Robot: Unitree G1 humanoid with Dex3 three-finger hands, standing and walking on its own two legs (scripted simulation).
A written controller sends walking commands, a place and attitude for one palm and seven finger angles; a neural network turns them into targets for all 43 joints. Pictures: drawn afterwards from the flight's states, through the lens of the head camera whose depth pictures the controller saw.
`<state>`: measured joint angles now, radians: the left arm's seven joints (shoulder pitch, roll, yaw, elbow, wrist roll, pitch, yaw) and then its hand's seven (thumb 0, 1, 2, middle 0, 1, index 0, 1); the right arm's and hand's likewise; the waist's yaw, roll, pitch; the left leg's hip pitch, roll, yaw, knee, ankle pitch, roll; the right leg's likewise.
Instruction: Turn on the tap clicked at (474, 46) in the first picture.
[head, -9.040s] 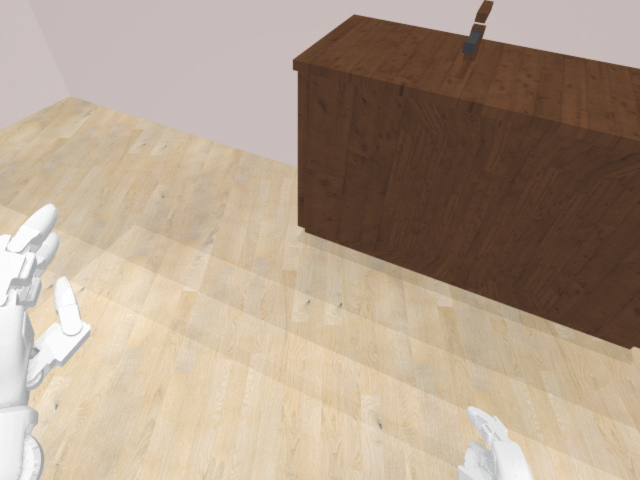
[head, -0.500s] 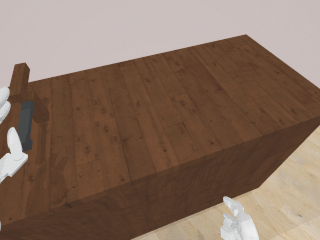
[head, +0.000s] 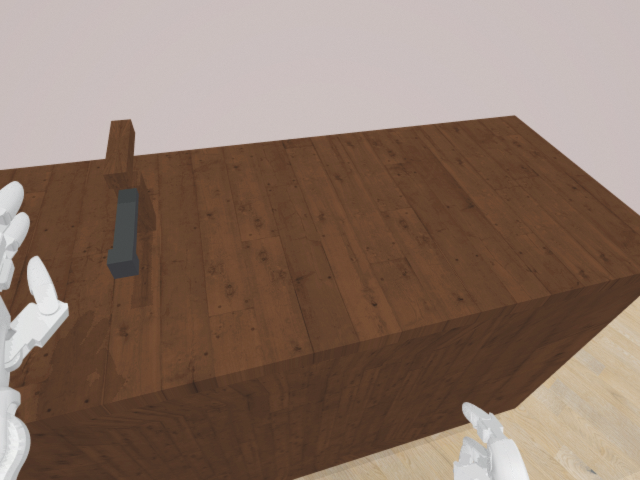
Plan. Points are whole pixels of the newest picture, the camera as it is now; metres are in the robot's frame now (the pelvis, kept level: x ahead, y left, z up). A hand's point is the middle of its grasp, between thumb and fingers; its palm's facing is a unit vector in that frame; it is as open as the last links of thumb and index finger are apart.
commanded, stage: come to a stop and stand still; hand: left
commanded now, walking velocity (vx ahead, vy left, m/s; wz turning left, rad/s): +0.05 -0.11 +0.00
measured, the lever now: (123, 262) +0.32 +0.28 +0.10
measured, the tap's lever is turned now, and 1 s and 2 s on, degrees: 0 0 0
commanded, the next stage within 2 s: look again from close up in 1.08 s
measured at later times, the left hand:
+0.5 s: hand (107, 290) +0.25 +0.25 +0.15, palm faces +0.40 -0.85 -0.34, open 7.4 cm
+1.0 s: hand (81, 278) +0.25 +0.28 +0.16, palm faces +0.43 -0.85 -0.31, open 7.4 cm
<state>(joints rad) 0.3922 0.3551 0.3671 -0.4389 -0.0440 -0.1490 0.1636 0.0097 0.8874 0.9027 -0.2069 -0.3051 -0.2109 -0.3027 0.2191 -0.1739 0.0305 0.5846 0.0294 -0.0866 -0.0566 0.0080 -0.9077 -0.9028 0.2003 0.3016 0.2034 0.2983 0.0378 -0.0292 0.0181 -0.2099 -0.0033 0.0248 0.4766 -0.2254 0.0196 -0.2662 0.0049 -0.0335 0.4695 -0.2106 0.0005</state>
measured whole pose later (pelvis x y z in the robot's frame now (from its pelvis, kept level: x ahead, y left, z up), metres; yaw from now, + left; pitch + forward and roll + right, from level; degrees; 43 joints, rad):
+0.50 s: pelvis +0.03 +0.00 +0.00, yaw +1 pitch -1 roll -1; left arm 0.45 0.35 0.33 -0.46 -0.06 -0.13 0.14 0.01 0.89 0.90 -0.21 -0.31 -0.21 -0.30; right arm 0.20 -0.23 -0.01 0.60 0.02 -0.09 -0.04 0.01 -0.91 -0.90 0.20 0.30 0.20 0.30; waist 0.00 -0.02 0.04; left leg -0.18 0.01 0.01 0.44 -0.24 0.01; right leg -0.20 0.05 0.01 0.36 -0.14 -0.02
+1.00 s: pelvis +0.04 +0.02 +0.00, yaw +1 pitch -1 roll -1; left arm 0.43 0.34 0.31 -0.48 -0.06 -0.13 0.14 0.01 0.89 0.90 -0.21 -0.30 -0.21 -0.30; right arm 0.17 -0.17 0.04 0.58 0.02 -0.06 -0.04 0.01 -0.91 -0.90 0.20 0.30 0.21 0.30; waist 0.03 -0.03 0.04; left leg -0.15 -0.03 0.02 0.43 -0.26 0.04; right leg -0.18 0.01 0.01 0.38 -0.17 0.01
